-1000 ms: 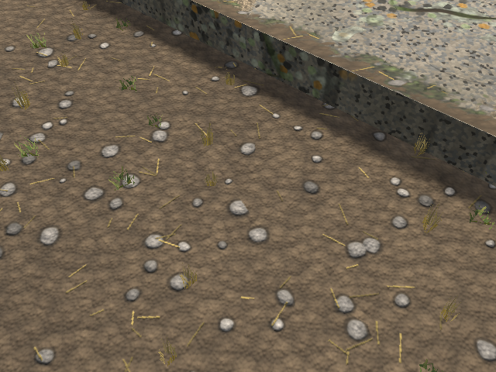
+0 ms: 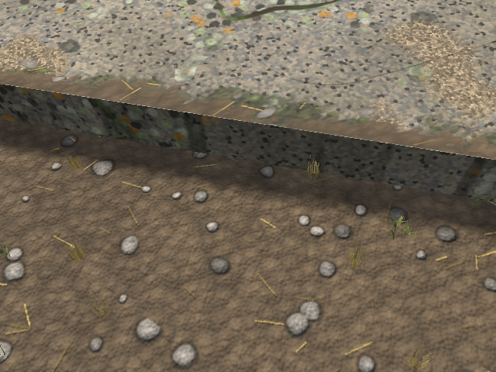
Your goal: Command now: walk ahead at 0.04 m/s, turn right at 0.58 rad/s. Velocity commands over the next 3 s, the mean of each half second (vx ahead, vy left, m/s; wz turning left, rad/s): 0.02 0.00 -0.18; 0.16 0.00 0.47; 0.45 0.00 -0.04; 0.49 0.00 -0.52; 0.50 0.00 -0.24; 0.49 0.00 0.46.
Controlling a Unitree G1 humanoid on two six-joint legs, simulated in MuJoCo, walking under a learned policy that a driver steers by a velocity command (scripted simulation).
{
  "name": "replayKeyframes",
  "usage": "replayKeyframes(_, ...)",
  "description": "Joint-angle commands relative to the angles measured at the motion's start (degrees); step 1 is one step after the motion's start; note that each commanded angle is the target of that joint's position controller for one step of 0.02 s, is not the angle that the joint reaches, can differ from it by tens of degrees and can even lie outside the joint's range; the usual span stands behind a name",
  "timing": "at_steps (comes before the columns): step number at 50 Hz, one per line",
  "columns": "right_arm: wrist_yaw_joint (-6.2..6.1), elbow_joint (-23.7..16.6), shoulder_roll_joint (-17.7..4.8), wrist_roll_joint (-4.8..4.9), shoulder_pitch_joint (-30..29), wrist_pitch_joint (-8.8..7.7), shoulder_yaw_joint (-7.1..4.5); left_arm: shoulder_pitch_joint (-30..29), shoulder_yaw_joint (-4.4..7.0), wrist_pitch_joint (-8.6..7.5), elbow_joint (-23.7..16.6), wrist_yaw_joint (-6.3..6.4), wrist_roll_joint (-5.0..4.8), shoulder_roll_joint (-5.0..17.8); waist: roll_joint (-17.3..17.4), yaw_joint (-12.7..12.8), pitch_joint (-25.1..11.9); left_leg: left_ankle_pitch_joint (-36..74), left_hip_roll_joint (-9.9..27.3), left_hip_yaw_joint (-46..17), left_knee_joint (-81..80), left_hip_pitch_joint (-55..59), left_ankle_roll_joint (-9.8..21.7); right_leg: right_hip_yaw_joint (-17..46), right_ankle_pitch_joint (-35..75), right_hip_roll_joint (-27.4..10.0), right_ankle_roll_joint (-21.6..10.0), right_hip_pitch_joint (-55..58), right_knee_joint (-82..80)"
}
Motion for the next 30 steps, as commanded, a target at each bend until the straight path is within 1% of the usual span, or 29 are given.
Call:
replayKeyframes(1,0.12,-2.53,-4.48,0.27,2.7,-0.45,-1.29,-2.53,2.9,-0.1,-4.84,0.71,0.05,9.72,-8.21,-1.11,-10.98,2.27,-1.24,0.62,-4.75,4.71,-0.25,17.7,-7.93,-12.93,-8.41,6.57,-8.73)
replayKeyframes(3,0.51,-2.83,-4.73,0.45,2.34,-0.96,-1.42,-2.15,2.92,0.28,-4.84,0.49,0.05,9.58,-9.22,-0.51,-10.55,1.63,-1.78,0.53,-8.47,6.24,0.33,20.03,-9.24,-12.95,-8.05,7.13,-8.16)
replayKeyframes(5,1.07,-2.54,-4.96,0.61,3.68,-1.53,-1.54,-2.11,2.59,0.62,-4.81,0.31,0.03,8.86,-9.98,-0.48,-11.08,1.83,-1.53,1.27,-13.12,8.51,1.36,21.28,-7.08,-13.52,-7.55,8.84,-6.43)
replayKeyframes(6,1.43,-2.23,-4.72,0.58,4.9,-1.8,-1.58,-2.43,2.33,0.85,-4.78,0.32,-0.15,8.44,-9.97,-1.18,-11.15,3.94,-1.52,2.1,-17.58,11.11,2.16,21.25,-5.73,-13.11,-6.85,8.66,-5.09)
replayKeyframes(7,1.78,-1.72,-4.38,0.41,6.5,-2.05,-1.64,-2.62,2.02,1.1,-4.65,0.42,-0.49,7.89,-9.74,-2.27,-10.95,8.24,-1.4,3.17,-24.0,15.25,3.26,20.45,-5.38,-11.96,-5.51,7.32,-3.47)
replayKeyframes(8,1.83,-1.82,-5.71,-0.35,7.04,-2.15,-1.99,-0.53,1.5,1.11,-4.03,0.51,-0.58,6.48,-7.29,-2.13,-10.51,11.45,2.26,0.64,-28.97,19.51,5.06,18.38,-8.9,-9.53,-2.88,4.46,-0.64)
replayKeyframes(9,1.62,-2.92,-9.28,-1.59,6.55,-1.96,-2.42,2.5,0.61,0.95,-3.67,0.42,0.23,3.52,4.69,0.06,-10.73,15.89,14.2,-11.22,-33.62,23.24,9.37,10.56,-21.11,-3.25,0.94,-0.84,11.3)
replayKeyframes(10,1.78,-2.53,-11.63,-3.19,5.19,-1.8,-2.92,-0.22,1.81,0.22,-5.58,0.6,-0.42,6.59,17.09,0.14,-5.97,20.15,20.99,-22.6,-36.35,16.1,18.33,2.76,-30.18,2.61,3.64,-7.15,21.04)
replayKeyframes(11,1.65,-4.05,-8.98,-2.64,2.67,-2.2,-2.37,-0.13,2.94,-0.18,-4.32,0.79,0.42,10.28,11.59,-0.59,-5.4,20.29,20.42,-21.44,-36.0,14.92,20.02,5.42,-28.72,0.26,5.43,-6.51,31.05)
replayKeyframes(12,1.38,-4.13,-7.53,-1.57,1.04,-2.28,-1.98,1.01,3.41,0.03,-2.83,0.71,-0.03,10.61,8.35,0.29,-5.32,21.14,17.47,-16.35,-34.52,15.71,18.02,5.29,-25.58,0.56,6.24,-7.08,35.4)
replayKeyframes(13,1.34,-4.16,-5.72,-0.74,0.34,-2.42,-1.31,2.22,2.85,0.57,-1.11,1.01,0.25,8.11,6.13,0.61,-5.84,20.94,14.25,-12.69,-33.34,16.68,15.95,5.56,-23.54,0.01,7.42,-5.93,36.55)
replayKeyframes(14,1.45,-3.71,-3.51,-0.07,-0.23,-2.58,-0.38,2.82,2.07,0.96,-0.62,1.06,0.79,5.55,5.97,0.83,-5.85,22.9,13.09,-11.27,-32.54,17.46,15.49,6.08,-21.38,-1.11,8.43,-5.15,35.9)
replayKeyframes(15,1.67,-3.15,-1.77,0.03,-0.44,-2.5,0.49,3.02,1.08,1.11,-0.1,0.82,1.0,2.71,6.17,1.37,-6.12,24.65,11.0,-8.65,-32.46,17.13,14.87,4.01,-20.39,-2.75,9.29,-2.21,31.53)
replayKeyframes(16,1.9,-2.85,-1.9,0.12,-0.49,-2.16,0.49,1.83,0.34,0.97,-0.43,0.52,1.05,1.15,7.76,0.98,-6.02,25.41,9.02,-6.77,-32.19,17.78,14.22,0.27,-19.85,-4.32,10.01,-0.1,24.86)
replayKeyframes(17,1.93,-2.71,-3.54,0.35,0.54,-1.64,-0.14,-0.93,-0.1,0.58,-1.12,0.38,0.93,0.3,9.42,-0.73,-5.82,26.43,7.63,-6.3,-31.19,18.89,13.95,-2.09,-20.11,-4.63,10.37,1.74,18.53)
replayKeyframes(18,1.81,-2.32,-6.32,0.51,3.26,-1.03,-1.09,-3.53,0.01,0.24,-1.8,0.41,0.52,0.76,10.58,-2.72,-5.72,27.41,7.73,-7.73,-30.22,20.68,14.53,-3.4,-21.02,-3.88,10.48,2.31,14.18)
replayKeyframes(19,1.68,-2.0,-8.46,0.62,5.49,-0.54,-1.76,-4.03,0.46,0.06,-1.77,0.52,-0.16,2.1,11.21,-3.68,-6.2,27.81,8.49,-9.95,-29.55,22.67,15.23,-3.89,-20.94,-3.16,10.43,2.8,10.86)
replayKeyframes(20,1.58,-2.06,-9.36,0.86,6.25,-0.19,-2.07,-3.26,0.83,-0.03,-1.26,0.65,-0.77,3.13,11.44,-3.69,-6.49,28.07,9.15,-12.18,-29.24,24.01,15.64,-3.97,-18.77,-2.83,10.01,3.55,6.9)
replayKeyframes(21,1.48,-2.25,-9.59,1.37,5.96,0.02,-2.19,-1.83,1.05,-0.14,-0.43,0.82,-1.03,3.55,11.26,-2.9,-6.4,28.52,9.21,-13.66,-28.85,24.34,15.55,-4.22,-14.85,-2.55,9.18,5.19,1.47)
replayKeyframes(22,1.35,-2.45,-9.71,1.99,5.52,0.15,-2.33,-0.16,1.22,-0.33,0.51,0.93,-0.93,3.88,11.06,-2.08,-6.55,29.48,8.91,-14.72,-28.45,23.55,14.99,-4.25,-9.86,-2.41,8.0,8.17,-3.94)
replayKeyframes(23,1.17,-2.48,-9.39,2.35,5.83,0.06,-2.34,0.84,1.55,-0.49,0.97,1.04,-0.69,4.9,10.04,-1.8,-7.5,29.44,8.5,-15.14,-27.91,21.37,13.72,-3.34,-6.25,-3.42,6.51,12.44,-6.3)
replayKeyframes(24,1.13,-2.78,-8.34,2.12,5.67,-0.31,-2.06,2.41,1.94,-0.56,1.01,1.3,-0.16,6.4,7.49,-1.33,-9.62,27.06,7.51,-14.0,-26.32,16.89,11.75,-1.86,-1.4,-6.93,4.87,18.56,-4.86)
replayKeyframes(25,1.29,-4.15,-6.2,1.81,5.38,-0.95,-1.64,2.7,2.93,-0.35,1.76,1.42,0.63,9.96,-1.99,-2.84,-10.67,21.43,3.1,-7.35,-22.5,10.92,8.95,1.26,5.24,-11.59,1.4,21.14,-0.84)
replayKeyframes(26,1.52,-4.13,-5.44,1.74,4.15,-1.37,-1.39,2.6,3.1,-0.05,1.83,1.25,1.08,9.0,-8.46,-1.59,-9.67,11.48,-1.42,-1.28,-17.4,6.73,6.21,4.45,8.03,-14.81,-2.47,20.84,-2.54)
replayKeyframes(27,1.74,-4.49,-5.86,1.49,3.72,-1.36,-1.56,2.15,2.82,0.03,1.47,1.22,1.42,8.1,-12.0,-0.88,-8.38,2.3,-2.9,1.65,-12.42,2.95,4.65,9.31,10.77,-20.37,-6.19,20.63,-5.11)
replayKeyframes(28,1.8,-4.51,-6.49,1.41,3.57,-1.01,-2.07,0.67,2.46,-0.21,0.73,1.53,1.59,7.13,-13.61,-0.44,-7.66,-8.87,-2.47,3.22,-3.47,0.2,3.71,12.25,14.74,-24.5,-9.3,20.26,-6.34)
replayKeyframes(29,1.78,-4.63,-7.58,1.46,3.49,-0.39,-2.82,0.03,2.03,-0.71,0.39,1.78,1.45,6.4,-12.01,-0.24,-6.33,-13.75,-1.5,2.9,5.9,-2.56,2.64,13.18,20.27,-26.91,-11.25,19.59,-6.49)
replayKeyframes(30,1.76,-4.47,-7.36,1.59,4.41,0.4,-3.16,-1.14,1.82,-1.28,0.39,1.94,1.0,6.26,-9.34,-1.3,-5.37,-13.52,-0.29,1.8,10.24,-3.98,1.88,11.02,22.88,-26.88,-11.07,19.07,-5.94)
Next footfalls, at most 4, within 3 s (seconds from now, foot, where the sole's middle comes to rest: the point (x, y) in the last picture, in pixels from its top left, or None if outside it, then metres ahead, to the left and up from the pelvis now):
0.16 left None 0.09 0.16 -0.77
0.48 right None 0.02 -0.09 -0.77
0.82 left None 0.03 0.18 -0.77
1.34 right None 0.41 0.06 -0.77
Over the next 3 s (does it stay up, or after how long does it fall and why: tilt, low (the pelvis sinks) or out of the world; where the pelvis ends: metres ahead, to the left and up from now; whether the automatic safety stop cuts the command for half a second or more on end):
stays up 1.09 0.14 0.03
